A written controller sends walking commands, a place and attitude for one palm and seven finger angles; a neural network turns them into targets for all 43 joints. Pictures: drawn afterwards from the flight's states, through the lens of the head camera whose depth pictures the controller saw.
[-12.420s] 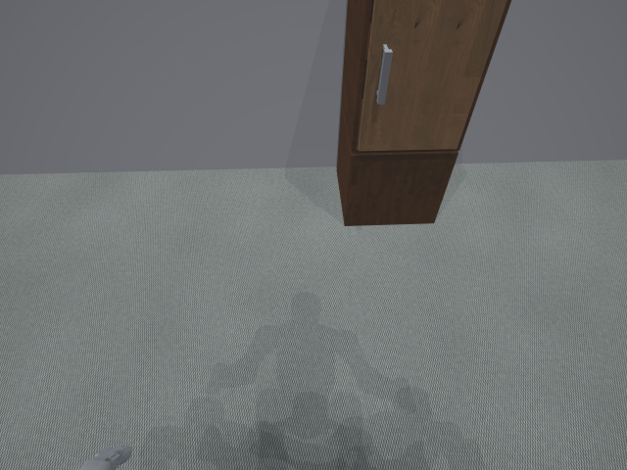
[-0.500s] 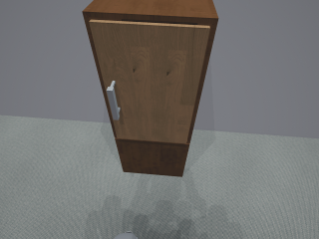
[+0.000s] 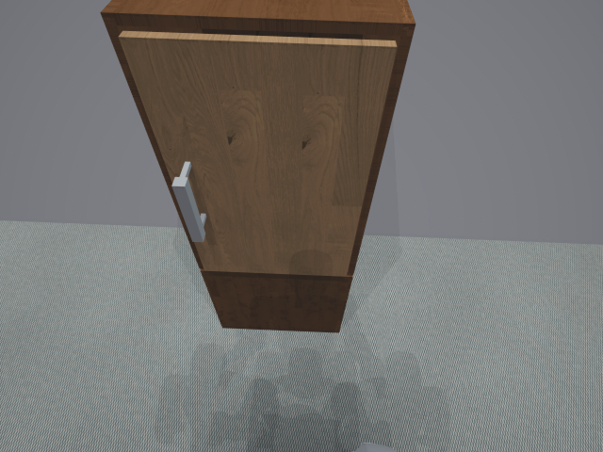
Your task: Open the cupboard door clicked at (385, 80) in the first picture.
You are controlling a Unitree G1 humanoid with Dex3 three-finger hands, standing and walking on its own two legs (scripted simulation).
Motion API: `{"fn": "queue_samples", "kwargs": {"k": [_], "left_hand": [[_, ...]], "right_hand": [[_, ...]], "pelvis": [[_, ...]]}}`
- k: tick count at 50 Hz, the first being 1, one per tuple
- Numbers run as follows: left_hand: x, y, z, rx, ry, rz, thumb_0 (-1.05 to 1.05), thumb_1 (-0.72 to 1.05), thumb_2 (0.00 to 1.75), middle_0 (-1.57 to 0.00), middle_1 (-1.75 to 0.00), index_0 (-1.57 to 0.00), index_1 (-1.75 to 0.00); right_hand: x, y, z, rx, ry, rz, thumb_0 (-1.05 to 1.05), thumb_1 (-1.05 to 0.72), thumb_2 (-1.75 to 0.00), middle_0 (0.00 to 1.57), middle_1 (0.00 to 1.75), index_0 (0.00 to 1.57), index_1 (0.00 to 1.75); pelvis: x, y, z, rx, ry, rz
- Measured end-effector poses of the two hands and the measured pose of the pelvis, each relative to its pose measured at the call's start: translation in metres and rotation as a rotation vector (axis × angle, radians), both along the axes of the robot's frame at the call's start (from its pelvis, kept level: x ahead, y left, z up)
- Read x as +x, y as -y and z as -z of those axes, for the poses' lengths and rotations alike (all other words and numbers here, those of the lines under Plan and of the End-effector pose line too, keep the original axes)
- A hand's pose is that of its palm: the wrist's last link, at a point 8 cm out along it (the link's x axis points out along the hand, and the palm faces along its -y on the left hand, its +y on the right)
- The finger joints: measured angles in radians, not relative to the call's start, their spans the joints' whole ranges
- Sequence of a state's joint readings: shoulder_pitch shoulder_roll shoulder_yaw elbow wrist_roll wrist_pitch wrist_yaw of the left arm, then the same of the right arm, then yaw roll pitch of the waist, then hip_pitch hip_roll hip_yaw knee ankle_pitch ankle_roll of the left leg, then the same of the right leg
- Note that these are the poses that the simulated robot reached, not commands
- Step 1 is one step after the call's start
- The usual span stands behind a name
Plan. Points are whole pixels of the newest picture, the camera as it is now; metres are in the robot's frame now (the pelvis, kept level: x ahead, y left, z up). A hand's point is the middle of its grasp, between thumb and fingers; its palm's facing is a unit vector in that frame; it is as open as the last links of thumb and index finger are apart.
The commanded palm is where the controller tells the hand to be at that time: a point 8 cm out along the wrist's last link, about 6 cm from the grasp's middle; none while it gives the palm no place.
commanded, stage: come to a stop and stand still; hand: left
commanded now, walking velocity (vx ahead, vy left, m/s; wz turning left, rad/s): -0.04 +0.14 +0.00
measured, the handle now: (193, 203) +0.53 +0.24 -0.05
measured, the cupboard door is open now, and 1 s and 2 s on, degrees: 0 0 0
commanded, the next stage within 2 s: look again from close up in 1.24 s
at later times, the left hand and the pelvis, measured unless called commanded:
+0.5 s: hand out of the picture -0.03 +0.16 -0.15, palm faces +0.11 -0.96 -0.26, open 7.3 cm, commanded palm none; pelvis -0.04 -0.04 +0.01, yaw +1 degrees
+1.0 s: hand out of the picture +0.01 +0.15 -0.17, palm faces +0.05 -0.98 -0.22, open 7.2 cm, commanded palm none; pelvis -0.01 -0.03 +0.00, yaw +2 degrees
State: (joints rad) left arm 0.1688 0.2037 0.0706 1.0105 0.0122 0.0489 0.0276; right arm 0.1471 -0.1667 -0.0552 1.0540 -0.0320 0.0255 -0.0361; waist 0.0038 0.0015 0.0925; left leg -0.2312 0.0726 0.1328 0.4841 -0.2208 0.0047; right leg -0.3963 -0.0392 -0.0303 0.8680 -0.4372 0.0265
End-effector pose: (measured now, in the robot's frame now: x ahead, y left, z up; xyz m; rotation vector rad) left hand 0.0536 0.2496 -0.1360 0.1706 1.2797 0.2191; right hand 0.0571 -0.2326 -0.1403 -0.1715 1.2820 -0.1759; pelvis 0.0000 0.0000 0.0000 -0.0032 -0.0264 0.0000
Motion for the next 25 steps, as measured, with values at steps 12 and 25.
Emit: {"fn": "queue_samples", "kwargs": {"k": [12, 25], "left_hand": [[-0.008, 0.057, -0.022, 0.050, 0.057, 0.043, 0.00, 0.91, 0.90, -0.20, -0.30, -0.20, -0.30], [-0.091, 0.048, -0.018, 0.012, -0.041, -0.055, 0.01, 0.91, 0.90, -0.21, -0.30, -0.21, -0.30]], "right_hand": [[-0.035, 0.059, 0.022, 0.069, -0.051, 0.031, 0.00, -0.92, -0.90, 0.20, 0.30, 0.20, 0.30], [-0.056, 0.056, 0.001, 0.035, -0.072, -0.046, 0.00, -0.92, -0.90, 0.20, 0.30, 0.20, 0.30]], "pelvis": [[-0.017, 0.047, 0.001, 0.052, -0.007, 0.003], [-0.041, 0.037, -0.008, 0.061, -0.033, -0.012]]}}
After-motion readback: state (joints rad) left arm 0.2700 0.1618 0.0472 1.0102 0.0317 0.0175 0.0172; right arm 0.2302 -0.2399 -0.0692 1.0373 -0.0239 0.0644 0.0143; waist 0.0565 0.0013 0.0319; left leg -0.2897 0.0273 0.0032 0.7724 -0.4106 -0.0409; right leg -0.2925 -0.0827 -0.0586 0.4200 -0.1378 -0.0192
